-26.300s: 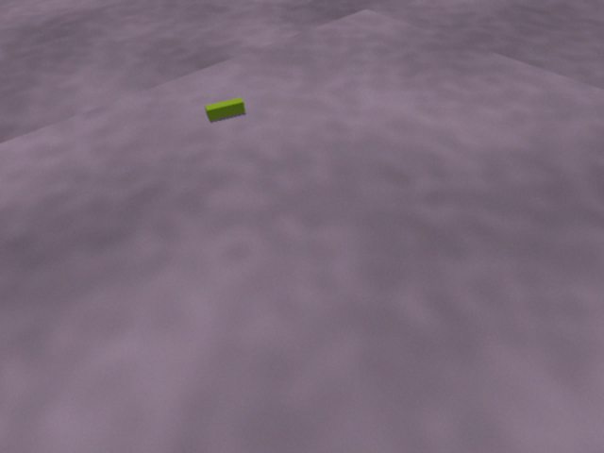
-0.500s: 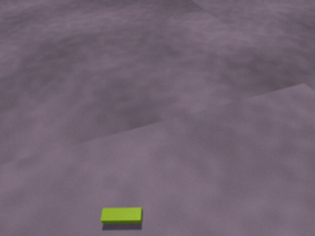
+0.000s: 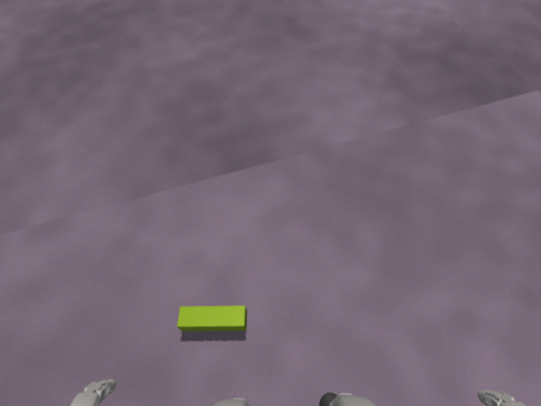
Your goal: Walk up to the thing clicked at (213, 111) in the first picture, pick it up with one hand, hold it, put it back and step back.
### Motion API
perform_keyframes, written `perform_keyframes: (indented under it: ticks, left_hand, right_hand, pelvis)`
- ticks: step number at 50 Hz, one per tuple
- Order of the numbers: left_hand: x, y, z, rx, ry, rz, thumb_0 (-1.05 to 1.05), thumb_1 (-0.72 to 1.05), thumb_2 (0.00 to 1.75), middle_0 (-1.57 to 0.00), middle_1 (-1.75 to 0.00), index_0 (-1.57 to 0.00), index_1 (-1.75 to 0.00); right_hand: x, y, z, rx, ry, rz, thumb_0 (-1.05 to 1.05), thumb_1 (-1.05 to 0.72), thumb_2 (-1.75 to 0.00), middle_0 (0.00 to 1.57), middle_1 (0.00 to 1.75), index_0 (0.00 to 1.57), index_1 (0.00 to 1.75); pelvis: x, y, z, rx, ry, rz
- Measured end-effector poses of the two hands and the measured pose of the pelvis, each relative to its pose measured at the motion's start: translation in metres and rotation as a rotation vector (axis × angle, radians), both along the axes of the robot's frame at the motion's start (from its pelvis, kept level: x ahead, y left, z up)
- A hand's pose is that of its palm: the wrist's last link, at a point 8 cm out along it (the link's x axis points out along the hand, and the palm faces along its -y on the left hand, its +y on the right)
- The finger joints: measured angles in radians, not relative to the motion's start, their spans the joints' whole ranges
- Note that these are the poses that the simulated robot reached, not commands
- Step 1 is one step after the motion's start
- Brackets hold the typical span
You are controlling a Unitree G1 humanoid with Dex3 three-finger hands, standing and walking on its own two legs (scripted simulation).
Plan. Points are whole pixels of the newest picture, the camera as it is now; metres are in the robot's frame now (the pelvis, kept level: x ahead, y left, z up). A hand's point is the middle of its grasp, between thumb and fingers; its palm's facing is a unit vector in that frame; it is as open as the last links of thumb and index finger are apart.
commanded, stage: walk up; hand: left
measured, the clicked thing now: (213, 318) +0.43 +0.25 -0.74
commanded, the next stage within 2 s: none
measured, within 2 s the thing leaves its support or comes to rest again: neither
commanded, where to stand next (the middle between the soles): +0.02 +0.01 m, yaw -3 degrees
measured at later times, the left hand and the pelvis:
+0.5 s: hand out of the picture +0.00 +0.29 -0.17, palm faces -0.09 -0.91 -0.40, open 7.4 cm; pelvis -0.11 +0.02 -0.02, yaw -4 degrees
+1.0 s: hand out of the picture -0.12 +0.29 -0.16, palm faces -0.03 -0.93 -0.36, open 7.4 cm; pelvis -0.24 +0.02 -0.01, yaw -2 degrees
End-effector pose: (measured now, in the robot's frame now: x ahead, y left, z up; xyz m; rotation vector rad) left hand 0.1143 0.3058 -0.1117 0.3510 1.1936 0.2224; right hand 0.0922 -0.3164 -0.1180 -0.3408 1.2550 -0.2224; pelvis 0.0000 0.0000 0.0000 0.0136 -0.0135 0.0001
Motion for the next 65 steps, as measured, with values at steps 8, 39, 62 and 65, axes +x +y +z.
perform_keyframes:
  ticks: [8,39,62,65]
  left_hand:
    - [-0.001,0.032,-0.026,-0.005,-0.069,-0.042,0.0,0.9,0.9,-0.21,-0.3,-0.2,-0.3]
    - [-0.166,0.019,0.002,0.02,-0.117,-0.067,0.0,0.9,0.9,-0.21,-0.3,-0.2,-0.3]
    - [-0.347,-0.002,-0.005,0.012,0.044,-0.04,0.0,0.9,0.9,-0.21,-0.3,-0.2,-0.3]
    - [-0.354,-0.005,0.002,0.013,0.028,-0.026,0.01,0.9,0.9,-0.21,-0.3,-0.2,-0.3]
  right_hand:
    - [-0.066,0.019,-0.002,-0.071,0.057,0.002,0.0,-0.91,-0.9,0.2,0.3,0.2,0.3]
    - [-0.176,0.024,-0.004,-0.045,-0.088,0.039,0.0,-0.91,-0.89,0.2,0.3,0.2,0.3]
    - [-0.324,-0.011,0.001,-0.022,-0.112,-0.047,0.01,-0.91,-0.89,0.2,0.3,0.2,0.3]
    - [-0.34,-0.009,-0.005,-0.001,-0.076,-0.053,0.01,-0.91,-0.9,0.2,0.3,0.2,0.3]
  pelvis:
    - [-0.04,0.03,-0.02,-0.001,-0.007,0.005]
    - [-0.181,0.025,-0.016,-0.005,-0.007,-0.016]
    - [-0.29,-0.004,-0.012,-0.027,-0.035,-0.093]
    - [-0.293,-0.003,-0.009,-0.018,-0.034,-0.078]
